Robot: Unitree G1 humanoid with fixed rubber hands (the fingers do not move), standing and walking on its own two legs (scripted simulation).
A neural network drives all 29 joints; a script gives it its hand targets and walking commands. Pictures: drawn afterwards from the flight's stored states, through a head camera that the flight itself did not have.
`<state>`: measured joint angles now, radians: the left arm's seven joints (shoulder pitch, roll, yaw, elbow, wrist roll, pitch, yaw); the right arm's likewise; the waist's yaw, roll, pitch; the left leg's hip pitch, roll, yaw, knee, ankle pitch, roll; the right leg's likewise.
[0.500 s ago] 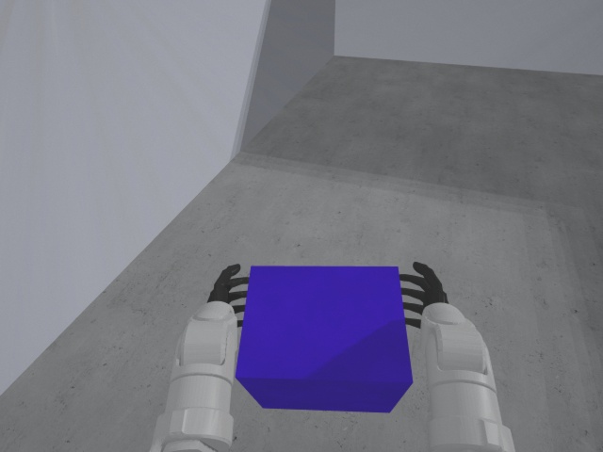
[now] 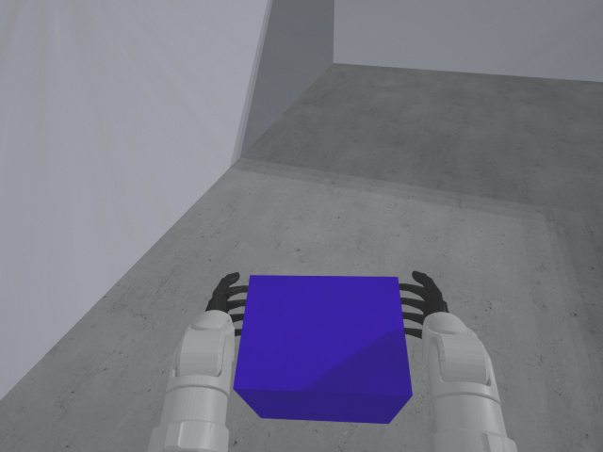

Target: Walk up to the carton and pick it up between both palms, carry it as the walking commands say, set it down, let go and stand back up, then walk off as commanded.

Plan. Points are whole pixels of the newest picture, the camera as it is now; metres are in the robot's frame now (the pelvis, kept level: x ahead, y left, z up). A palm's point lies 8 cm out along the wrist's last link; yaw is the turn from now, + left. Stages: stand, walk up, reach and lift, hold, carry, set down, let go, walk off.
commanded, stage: reach and lift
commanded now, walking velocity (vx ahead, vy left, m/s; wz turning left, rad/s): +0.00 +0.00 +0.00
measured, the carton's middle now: (323, 353) +0.29 -0.01 -0.03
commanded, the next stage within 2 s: hold in 0.02 s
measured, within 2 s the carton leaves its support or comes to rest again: neither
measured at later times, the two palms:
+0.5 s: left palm (216, 323) +0.29 +0.14 +0.05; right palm (433, 322) +0.29 -0.15 +0.05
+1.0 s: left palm (219, 305) +0.31 +0.14 +0.06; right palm (427, 306) +0.31 -0.15 +0.06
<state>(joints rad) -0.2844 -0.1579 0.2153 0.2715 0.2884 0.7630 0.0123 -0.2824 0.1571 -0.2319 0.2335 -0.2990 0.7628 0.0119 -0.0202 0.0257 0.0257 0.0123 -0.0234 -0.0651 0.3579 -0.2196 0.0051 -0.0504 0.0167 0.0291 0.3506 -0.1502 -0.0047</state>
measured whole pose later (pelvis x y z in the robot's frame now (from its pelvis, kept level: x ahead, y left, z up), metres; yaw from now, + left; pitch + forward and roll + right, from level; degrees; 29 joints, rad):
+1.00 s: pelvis +0.02 +0.00 -0.01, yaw -2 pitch +0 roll +0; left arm -0.26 -0.15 0.16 0.16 0.24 0.82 0.06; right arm -0.25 0.15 -0.17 0.13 -0.25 0.82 -0.05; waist 0.02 0.01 -0.14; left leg -0.20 -0.01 -0.03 0.50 -0.30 0.01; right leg -0.29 0.01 0.02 0.54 -0.33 -0.01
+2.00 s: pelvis +0.51 -0.18 -0.01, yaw -30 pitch +5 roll -2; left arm -0.31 -0.17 0.10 -0.17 0.11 1.21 0.24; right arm -0.30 0.16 -0.15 -0.18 -0.13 1.20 -0.24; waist 0.04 0.02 -0.01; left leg -0.53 0.13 0.03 1.23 -0.36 -0.07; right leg -0.33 0.10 -0.16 0.45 -0.22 -0.13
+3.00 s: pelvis +1.01 -0.63 -0.01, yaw -65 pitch +6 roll -1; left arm -0.30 -0.16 0.09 -0.23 0.11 1.18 0.25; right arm -0.30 0.16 -0.14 -0.21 -0.14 1.17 -0.22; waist 0.02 0.01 0.00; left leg -0.60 0.14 0.06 0.81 -0.27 -0.09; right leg -0.23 0.07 -0.06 0.39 -0.26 -0.08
